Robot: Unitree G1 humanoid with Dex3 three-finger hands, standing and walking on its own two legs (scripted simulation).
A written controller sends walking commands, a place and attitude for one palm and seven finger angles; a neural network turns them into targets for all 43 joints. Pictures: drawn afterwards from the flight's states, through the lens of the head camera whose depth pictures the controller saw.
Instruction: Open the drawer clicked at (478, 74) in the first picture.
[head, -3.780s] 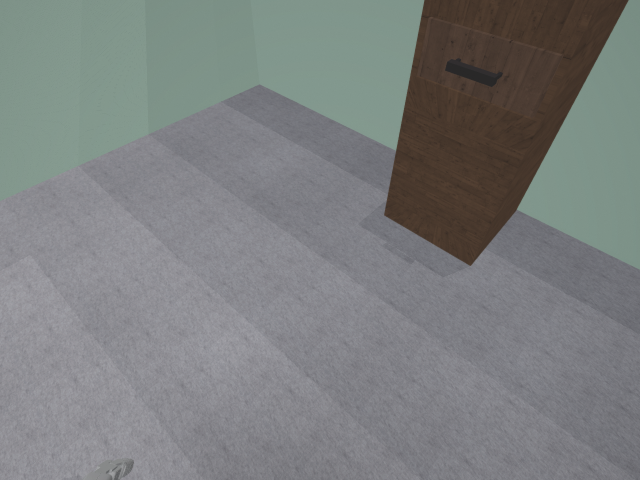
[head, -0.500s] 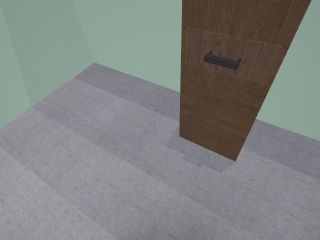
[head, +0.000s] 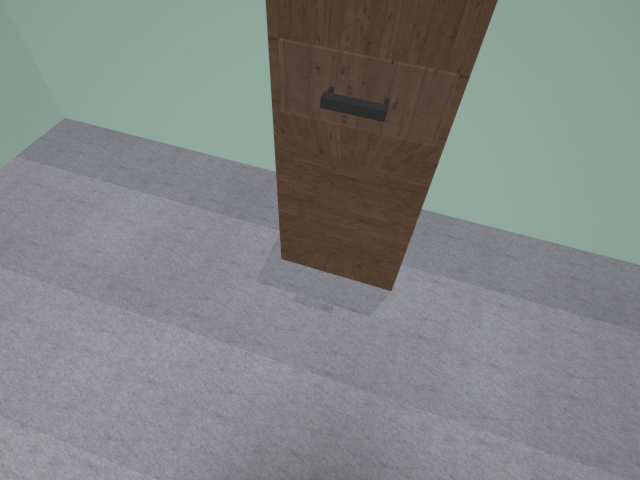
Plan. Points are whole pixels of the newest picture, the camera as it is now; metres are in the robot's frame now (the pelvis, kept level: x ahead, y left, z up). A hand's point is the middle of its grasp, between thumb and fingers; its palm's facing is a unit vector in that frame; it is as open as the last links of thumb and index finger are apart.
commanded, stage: turn to face it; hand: left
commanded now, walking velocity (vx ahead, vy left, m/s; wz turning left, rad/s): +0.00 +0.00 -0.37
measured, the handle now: (356, 101) +0.86 -0.01 -0.01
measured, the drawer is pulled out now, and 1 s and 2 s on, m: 0.00 0.00 0.00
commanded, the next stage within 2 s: take the last steps up to it in 0.22 s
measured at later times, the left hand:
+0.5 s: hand out of the picture +0.10 +0.15 -0.15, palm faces -0.16 -0.96 -0.24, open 7.4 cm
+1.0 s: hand out of the picture +0.12 +0.18 -0.18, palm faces -0.17 -0.98 -0.14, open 7.4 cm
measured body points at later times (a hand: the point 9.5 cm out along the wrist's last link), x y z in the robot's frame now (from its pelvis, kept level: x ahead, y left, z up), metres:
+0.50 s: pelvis -0.01 -0.02 +0.00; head +0.00 -0.05 +0.45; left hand +0.11 +0.20 -0.13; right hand -0.06 -0.26 -0.16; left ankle -0.01 +0.11 -0.68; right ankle -0.05 -0.11 -0.73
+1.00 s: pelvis +0.12 +0.01 +0.01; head +0.14 +0.02 +0.45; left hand +0.13 +0.24 -0.16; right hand +0.11 -0.23 -0.14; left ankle +0.16 +0.09 -0.73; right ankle +0.02 -0.10 -0.65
